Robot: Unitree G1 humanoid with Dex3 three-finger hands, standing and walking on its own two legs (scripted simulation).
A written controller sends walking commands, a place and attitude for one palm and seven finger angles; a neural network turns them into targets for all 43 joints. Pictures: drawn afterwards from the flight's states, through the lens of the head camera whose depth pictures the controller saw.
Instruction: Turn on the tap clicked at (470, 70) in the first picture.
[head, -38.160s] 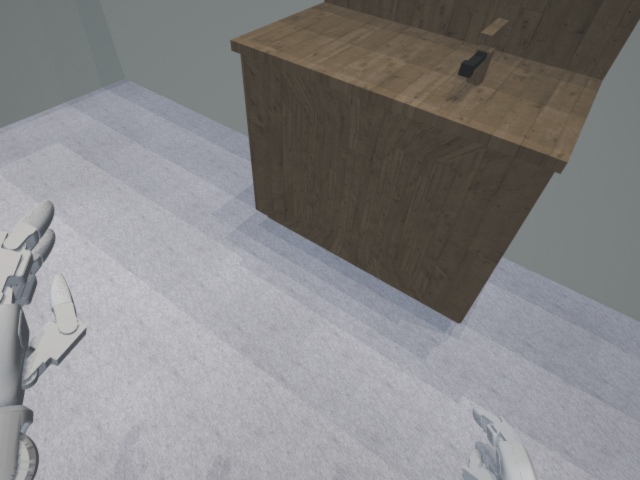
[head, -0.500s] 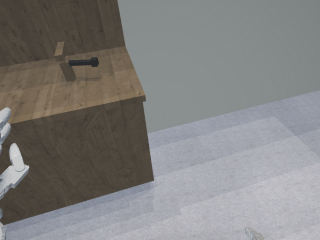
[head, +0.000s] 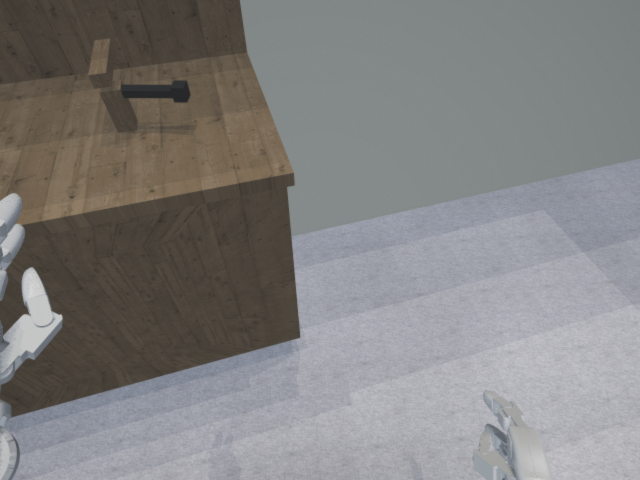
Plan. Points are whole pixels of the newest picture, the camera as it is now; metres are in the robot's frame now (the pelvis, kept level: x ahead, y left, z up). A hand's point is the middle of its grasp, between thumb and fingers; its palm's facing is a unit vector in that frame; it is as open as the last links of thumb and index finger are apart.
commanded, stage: stand and check the lever's angle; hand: left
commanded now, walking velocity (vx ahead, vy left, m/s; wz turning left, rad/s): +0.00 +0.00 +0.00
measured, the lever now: (180, 91) +0.72 +0.32 +0.10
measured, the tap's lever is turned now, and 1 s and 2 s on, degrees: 73 73 73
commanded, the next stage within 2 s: stand and wait in 0.02 s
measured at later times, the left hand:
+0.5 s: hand (76, 329) +0.22 +0.25 +0.15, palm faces +0.38 -0.85 -0.36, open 7.4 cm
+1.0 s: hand (58, 344) +0.20 +0.25 +0.16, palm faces +0.39 -0.85 -0.36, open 7.4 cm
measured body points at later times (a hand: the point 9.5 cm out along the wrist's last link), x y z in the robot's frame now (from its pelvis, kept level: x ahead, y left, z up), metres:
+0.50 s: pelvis +0.00 +0.01 +0.01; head +0.00 +0.00 +0.46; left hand +0.19 +0.29 +0.17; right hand +0.17 -0.24 -0.07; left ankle +0.01 +0.11 -0.73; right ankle -0.01 -0.10 -0.73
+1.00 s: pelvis -0.02 +0.01 +0.01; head -0.01 +0.01 +0.46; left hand +0.17 +0.29 +0.18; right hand +0.15 -0.22 -0.08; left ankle +0.01 +0.11 -0.73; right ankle -0.01 -0.10 -0.73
